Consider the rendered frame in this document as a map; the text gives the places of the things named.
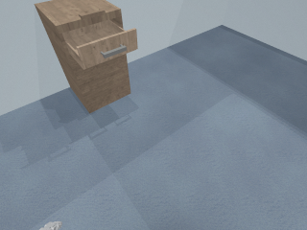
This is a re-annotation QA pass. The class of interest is drawer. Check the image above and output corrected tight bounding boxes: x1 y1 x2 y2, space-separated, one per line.
62 20 138 70

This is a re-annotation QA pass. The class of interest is cabinet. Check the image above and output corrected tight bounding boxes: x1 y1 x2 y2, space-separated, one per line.
35 0 131 113

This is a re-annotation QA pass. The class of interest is handle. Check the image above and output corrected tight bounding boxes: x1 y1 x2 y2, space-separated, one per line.
100 44 127 58
80 9 106 20

